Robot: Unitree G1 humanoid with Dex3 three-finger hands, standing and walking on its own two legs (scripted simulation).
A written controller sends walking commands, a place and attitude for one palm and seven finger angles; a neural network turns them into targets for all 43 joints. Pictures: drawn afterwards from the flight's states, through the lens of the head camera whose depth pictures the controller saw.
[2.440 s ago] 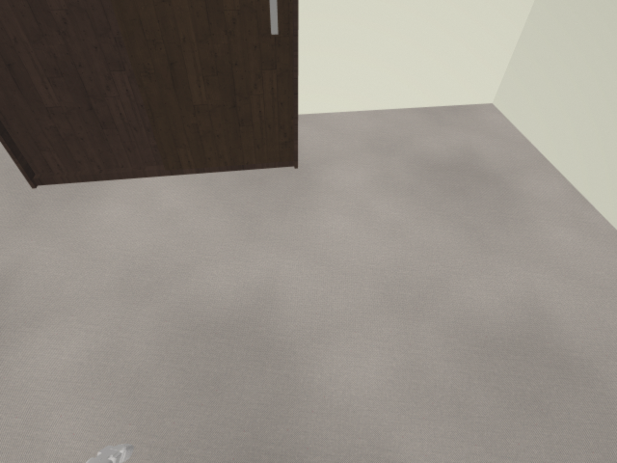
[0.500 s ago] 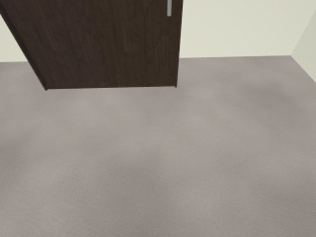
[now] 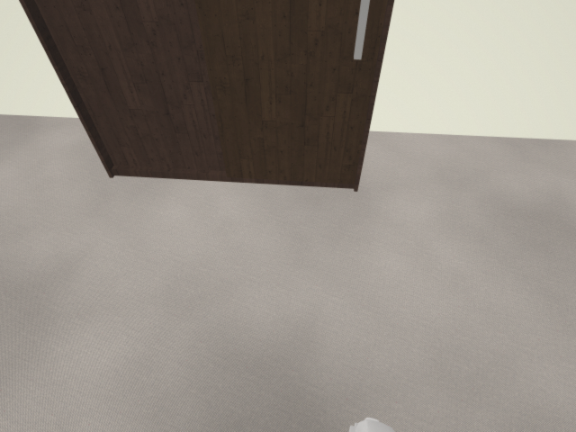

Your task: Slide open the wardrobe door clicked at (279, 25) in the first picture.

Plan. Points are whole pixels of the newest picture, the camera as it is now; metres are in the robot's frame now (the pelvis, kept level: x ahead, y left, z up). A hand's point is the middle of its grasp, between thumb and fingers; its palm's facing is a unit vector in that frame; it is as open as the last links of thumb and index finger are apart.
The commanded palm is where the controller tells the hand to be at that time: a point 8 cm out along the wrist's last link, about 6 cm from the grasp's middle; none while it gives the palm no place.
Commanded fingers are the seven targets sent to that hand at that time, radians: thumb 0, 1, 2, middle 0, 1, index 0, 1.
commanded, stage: walk to a spot facing it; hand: right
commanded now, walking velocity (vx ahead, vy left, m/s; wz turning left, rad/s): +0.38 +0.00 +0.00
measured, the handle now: (363, 10) +1.35 -0.13 +0.08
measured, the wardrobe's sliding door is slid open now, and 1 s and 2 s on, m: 0.00 0.00 0.00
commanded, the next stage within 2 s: turn to face it in 0.98 s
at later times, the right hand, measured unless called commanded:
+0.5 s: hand (440, 379) +0.27 -0.24 -0.17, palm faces -0.04 +0.99 -0.15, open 7.4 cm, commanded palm none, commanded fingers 0.00 -0.90 -0.90 0.20 0.30 0.20 0.30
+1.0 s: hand (393, 274) +0.48 -0.18 -0.17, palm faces -0.06 +0.98 -0.19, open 7.2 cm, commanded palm none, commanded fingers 0.00 -0.90 -0.90 0.20 0.30 0.20 0.30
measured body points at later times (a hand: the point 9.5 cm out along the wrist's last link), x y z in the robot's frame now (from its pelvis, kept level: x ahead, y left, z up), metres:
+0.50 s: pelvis +0.21 -0.06 +0.01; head +0.23 -0.08 +0.46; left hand +0.12 +0.15 -0.13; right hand +0.27 -0.29 -0.15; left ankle +0.28 +0.10 -0.66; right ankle +0.15 -0.13 -0.74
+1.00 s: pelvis +0.43 +0.00 +0.00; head +0.44 -0.01 +0.45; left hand +0.46 +0.25 -0.14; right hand +0.48 -0.24 -0.15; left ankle +0.41 +0.10 -0.74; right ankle +0.53 -0.13 -0.69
